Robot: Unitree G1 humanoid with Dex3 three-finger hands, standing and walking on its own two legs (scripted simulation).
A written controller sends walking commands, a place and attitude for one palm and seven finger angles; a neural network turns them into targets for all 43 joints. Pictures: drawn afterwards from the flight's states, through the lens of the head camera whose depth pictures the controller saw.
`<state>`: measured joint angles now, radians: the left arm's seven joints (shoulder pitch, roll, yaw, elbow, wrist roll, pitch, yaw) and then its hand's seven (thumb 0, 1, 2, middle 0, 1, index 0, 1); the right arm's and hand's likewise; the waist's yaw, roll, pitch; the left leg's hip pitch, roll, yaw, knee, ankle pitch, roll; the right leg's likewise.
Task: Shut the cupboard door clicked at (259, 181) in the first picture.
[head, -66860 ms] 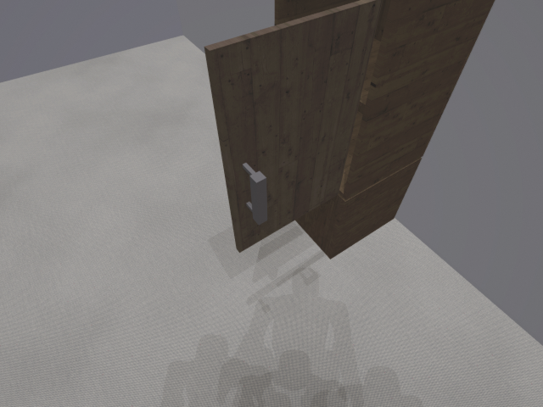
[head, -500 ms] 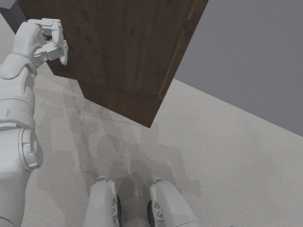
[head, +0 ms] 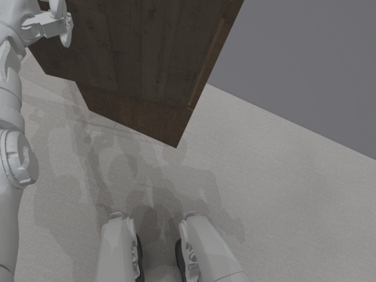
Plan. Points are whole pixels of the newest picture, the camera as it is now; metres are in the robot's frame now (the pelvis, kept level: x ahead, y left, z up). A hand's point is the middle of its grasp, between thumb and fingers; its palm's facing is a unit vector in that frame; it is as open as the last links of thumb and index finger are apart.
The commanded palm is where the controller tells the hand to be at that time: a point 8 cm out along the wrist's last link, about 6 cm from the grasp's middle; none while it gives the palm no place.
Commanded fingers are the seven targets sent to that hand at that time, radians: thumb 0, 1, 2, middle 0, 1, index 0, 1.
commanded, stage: push the door shut along its arc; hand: left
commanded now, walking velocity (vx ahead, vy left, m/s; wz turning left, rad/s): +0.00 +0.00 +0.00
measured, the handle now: (0, 0) +0.61 +0.26 +0.09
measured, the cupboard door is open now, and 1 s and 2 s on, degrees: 12 6 6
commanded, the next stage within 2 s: pull the fist back off the door in 0.08 s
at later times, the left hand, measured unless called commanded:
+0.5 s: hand (84, 21) +0.58 +0.14 +0.08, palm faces +0.08 -0.99 -0.08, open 3.1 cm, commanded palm +0.56 +0.15 +0.09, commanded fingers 0.00 0.90 0.90 -1.30 -1.50 -1.30 -1.50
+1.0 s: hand (88, 64) +0.49 +0.13 +0.09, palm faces +0.09 -1.00 -0.02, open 3.1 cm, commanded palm +0.47 +0.16 +0.09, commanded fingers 0.00 0.90 0.90 -1.30 -1.50 -1.30 -1.50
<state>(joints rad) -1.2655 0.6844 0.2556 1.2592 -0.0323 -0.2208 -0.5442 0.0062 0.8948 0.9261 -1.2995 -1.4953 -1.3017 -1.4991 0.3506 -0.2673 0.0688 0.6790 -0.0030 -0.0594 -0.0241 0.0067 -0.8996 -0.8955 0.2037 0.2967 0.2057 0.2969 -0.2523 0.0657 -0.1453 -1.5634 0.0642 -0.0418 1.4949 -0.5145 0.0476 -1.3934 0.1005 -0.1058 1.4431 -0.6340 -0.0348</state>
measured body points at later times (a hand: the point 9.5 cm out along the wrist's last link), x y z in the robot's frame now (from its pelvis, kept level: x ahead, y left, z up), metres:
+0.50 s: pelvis +0.00 +0.00 +0.01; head +0.19 +0.04 +0.42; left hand +0.57 +0.19 +0.09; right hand -0.04 -0.23 -0.09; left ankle +0.07 +0.10 -0.56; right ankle +0.02 -0.11 -0.56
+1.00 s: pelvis +0.02 -0.02 +0.05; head +0.16 +0.00 +0.47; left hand +0.48 +0.18 +0.09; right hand +0.08 -0.29 -0.08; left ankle +0.07 +0.10 -0.56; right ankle +0.02 -0.11 -0.56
